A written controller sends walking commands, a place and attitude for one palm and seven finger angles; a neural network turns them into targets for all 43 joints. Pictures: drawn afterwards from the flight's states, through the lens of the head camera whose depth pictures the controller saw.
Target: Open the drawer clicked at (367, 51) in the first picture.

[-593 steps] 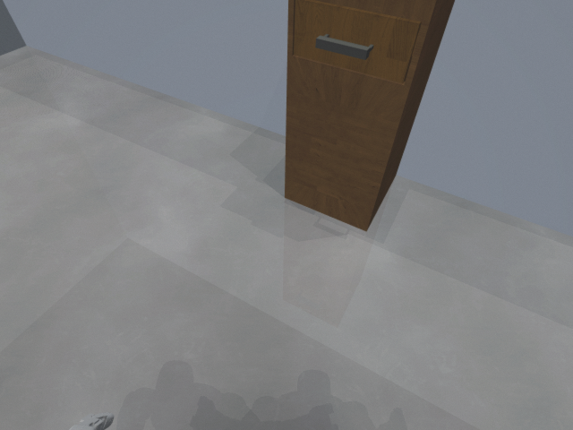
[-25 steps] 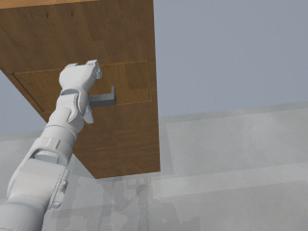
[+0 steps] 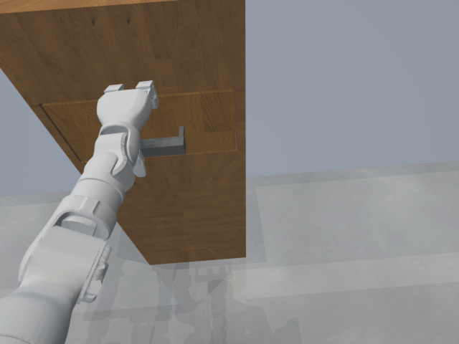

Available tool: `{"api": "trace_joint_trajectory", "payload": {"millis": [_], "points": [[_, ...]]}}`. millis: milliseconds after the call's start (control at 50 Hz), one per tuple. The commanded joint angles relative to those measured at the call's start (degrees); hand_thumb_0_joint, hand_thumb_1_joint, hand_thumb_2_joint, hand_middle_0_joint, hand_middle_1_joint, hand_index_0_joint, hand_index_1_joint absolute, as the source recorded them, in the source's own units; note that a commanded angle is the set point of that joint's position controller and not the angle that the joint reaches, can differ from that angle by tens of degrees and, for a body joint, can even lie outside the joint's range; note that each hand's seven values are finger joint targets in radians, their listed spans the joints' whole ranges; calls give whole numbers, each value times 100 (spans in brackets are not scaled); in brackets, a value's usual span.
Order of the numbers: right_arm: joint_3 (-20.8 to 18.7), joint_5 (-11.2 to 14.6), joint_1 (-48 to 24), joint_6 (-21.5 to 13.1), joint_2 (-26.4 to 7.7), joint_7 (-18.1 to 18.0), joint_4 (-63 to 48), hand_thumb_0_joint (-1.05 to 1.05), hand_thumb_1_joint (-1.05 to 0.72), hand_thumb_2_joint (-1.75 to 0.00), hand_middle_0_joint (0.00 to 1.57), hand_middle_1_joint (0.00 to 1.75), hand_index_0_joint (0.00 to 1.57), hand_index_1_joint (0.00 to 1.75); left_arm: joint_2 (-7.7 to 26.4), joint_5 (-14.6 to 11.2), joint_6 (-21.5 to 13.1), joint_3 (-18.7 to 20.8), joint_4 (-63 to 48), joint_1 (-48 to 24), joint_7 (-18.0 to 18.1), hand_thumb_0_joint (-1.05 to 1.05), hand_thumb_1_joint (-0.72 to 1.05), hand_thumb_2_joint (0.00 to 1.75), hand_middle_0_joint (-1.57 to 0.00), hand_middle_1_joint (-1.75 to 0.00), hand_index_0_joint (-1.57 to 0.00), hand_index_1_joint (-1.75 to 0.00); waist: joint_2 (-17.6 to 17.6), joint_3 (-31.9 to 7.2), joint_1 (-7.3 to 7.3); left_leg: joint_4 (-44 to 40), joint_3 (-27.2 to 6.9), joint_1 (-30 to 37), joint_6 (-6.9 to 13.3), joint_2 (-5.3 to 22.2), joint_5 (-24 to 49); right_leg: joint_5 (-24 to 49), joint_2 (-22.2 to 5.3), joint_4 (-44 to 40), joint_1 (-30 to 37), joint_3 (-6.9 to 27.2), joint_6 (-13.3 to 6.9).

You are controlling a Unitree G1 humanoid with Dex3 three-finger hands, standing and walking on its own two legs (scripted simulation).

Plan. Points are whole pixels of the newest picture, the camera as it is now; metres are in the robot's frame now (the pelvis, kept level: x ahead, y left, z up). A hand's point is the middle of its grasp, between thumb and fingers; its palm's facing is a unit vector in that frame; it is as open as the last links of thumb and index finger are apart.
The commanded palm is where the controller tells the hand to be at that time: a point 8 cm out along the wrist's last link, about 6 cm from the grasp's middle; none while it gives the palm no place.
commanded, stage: move the hooked fingers above the handle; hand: left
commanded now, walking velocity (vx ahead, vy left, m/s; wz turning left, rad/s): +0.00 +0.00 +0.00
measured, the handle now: (147, 140) +0.53 +0.17 +0.05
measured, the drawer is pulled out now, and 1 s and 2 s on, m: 0.00 0.00 0.00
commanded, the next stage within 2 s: none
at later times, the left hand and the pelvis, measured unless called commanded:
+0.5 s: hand (134, 136) +0.47 +0.17 +0.11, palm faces -0.04 -0.04 -1.00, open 13.8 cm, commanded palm +0.44 +0.17 +0.17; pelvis +0.01 +0.00 +0.00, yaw +0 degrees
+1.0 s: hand (143, 141) +0.46 +0.15 +0.11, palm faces -0.06 -0.06 -1.00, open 13.8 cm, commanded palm +0.45 +0.17 +0.17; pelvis +0.00 -0.01 +0.00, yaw +1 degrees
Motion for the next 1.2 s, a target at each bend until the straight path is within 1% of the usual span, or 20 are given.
{"api": "trace_joint_trajectory", "payload": {"millis": [0,40,60,80,140,260,360,420,480,560,660,740,820,840,880,920,960,1020,1100,1180], "points": [[-258,6,179,-46,-792,-77,-613,0,-90,-90,20,30,20,30,742,-46,178,-7,-988,-2394,-250,0,-50,30,-30,-120,-30,-120,-779,-1823,-71,-48,-84,1401,79,86,2237,2835,-172,-375,757,122,213],[-279,-18,203,-63,-779,-109,-679,0,-90,-90,20,30,20,30,742,-125,-120,-9,-1424,-2443,-471,0,-50,30,-30,-120,-30,-120,-795,-1983,-82,-20,-100,1545,120,60,2333,3039,-191,-400,881,180,231],[-274,-18,221,-45,-770,-136,-671,0,-90,-90,20,30,20,30,1065,-89,-240,260,-1410,-2250,-502,0,-50,30,-30,-120,-30,-120,-705,-1919,3,-16,-102,1507,113,50,2308,3019,-190,-385,897,199,212],[-256,-28,229,-44,-747,-140,-677,0,-90,-90,20,30,20,30,932,-86,-387,109,-1657,-2420,-499,0,-50,30,-30,-120,-30,-120,-592,-1903,-31,-19,-130,1540,105,47,2338,2981,-186,-366,810,188,201],[-283,-47,293,-88,-686,-100,-631,0,-90,-90,20,30,20,30,1182,-32,-675,420,-2015,-2517,-215,0,-50,30,-30,-120,-30,-120,-401,-1986,70,22,-185,1624,76,72,2525,2831,-141,-297,707,169,145],[-267,-66,189,-106,-688,-62,-473,0,-90,-90,20,30,20,30,1778,133,-175,986,-1614,-2478,476,0,-50,30,-30,-120,-30,-120,-434,-2257,214,12,-67,1378,41,77,2497,2935,-143,-232,1007,178,141],[-286,21,119,-39,-779,-72,-534,0,-90,-90,20,30,20,30,1055,-6,274,246,-1273,-2339,-36,0,-50,30,-30,-120,-30,-120,-626,-1950,6,-56,-14,1414,78,55,2411,3205,-185,-370,1003,168,214],[-327,-11,97,-35,-759,-89,-679,0,-90,-90,20,30,20,30,720,-167,-10,-83,-2040,-2194,-523,0,-50,30,-30,-120,-30,-120,-659,-2285,-43,34,-68,1778,130,14,2883,3867,-234,-375,1250,230,266],[-308,-10,77,-12,-707,-95,-677,0,-90,-90,20,30,20,30,622,-203,-382,-152,-2303,-2031,-686,0,-50,30,-30,-120,-30,-120,-498,-1876,-8,23,-130,1834,109,16,2798,3516,-198,-393,892,188,232],[-266,-29,29,-8,-689,-98,-615,0,-90,-90,20,30,20,30,1454,-134,-614,644,-2313,-2042,-317,0,-50,30,-30,-120,-30,-120,-517,-1832,191,12,-117,1539,71,3,2530,3304,-204,-320,984,205,179],[-208,-16,-99,-47,-694,-107,-527,0,-90,-90,20,30,20,30,1795,76,-212,894,-1874,-2327,227,0,-50,30,-30,-120,-30,-120,-428,-1939,218,-33,-69,1288,27,41,2234,2838,-196,-274,980,193,148],[-245,10,-86,-64,-725,-125,-578,0,-90,-90,20,30,20,30,1311,14,66,406,-1641,-2457,16,0,-50,30,-30,-120,-30,-120,-506,-2097,50,0,-21,1478,71,32,2313,3134,-225,-331,1043,214,208],[-275,17,-27,-42,-712,-137,-649,0,-90,-90,20,30,20,30,517,-192,-103,-283,-1813,-2377,-545,0,-50,30,-30,-120,-30,-120,-652,-1883,-164,44,-90,1740,110,7,2444,3304,-237,-435,849,200,251],[-271,20,-12,-41,-727,-151,-637,0,-90,-90,20,30,20,30,815,-215,-207,-1,-1800,-2202,-621,0,-50,30,-30,-120,-30,-120,-699,-1838,-63,25,-113,1663,107,7,2326,3263,-234,-427,877,212,254],[-238,12,-3,-33,-708,-178,-643,0,-90,-90,20,30,20,30,734,-245,-411,-107,-1856,-2294,-691,0,-50,30,-30,-120,-30,-120,-685,-1637,-93,9,-121,1549,108,-19,2126,3117,-247,-451,773,225,250],[-243,-8,70,-50,-714,-180,-597,0,-90,-90,20,30,20,30,1059,-215,-621,180,-1923,-2369,-606,0,-50,30,-30,-120,-30,-120,-701,-1663,-52,17,-155,1473,95,-4,2094,2955,-247,-432,785,231,214],[-234,-24,90,-65,-700,-176,-591,0,-90,-90,20,30,20,30,1574,-151,-745,649,-2064,-2411,-360,0,-50,30,-30,-120,-30,-120,-419,-1978,128,31,-132,1383,75,-11,2113,2955,-243,-320,930,268,182],[-224,-55,78,-80,-709,-155,-546,0,-90,-90,20,30,20,30,2016,-21,-637,1091,-1811,-2334,57,0,-50,30,-30,-120,-30,-120,-466,-2021,251,24,-116,1122,39,17,2101,2804,-227,-262,1015,249,156],[-231,-17,66,-104,-729,-128,-531,0,-90,-90,20,30,20,30,1830,111,-175,879,-1444,-2325,268,0,-50,30,-30,-120,-30,-120,-353,-2087,193,-13,-31,1134,22,69,2121,2755,-194,-252,974,199,165],[-302,28,170,-90,-780,-129,-570,0,-90,-90,20,30,20,30,1203,-59,-42,298,-1443,-2323,-152,0,-50,30,-30,-120,-30,-120,-567,-2069,-28,-6,-51,1408,93,46,2196,3022,-186,-385,952,199,225]]}}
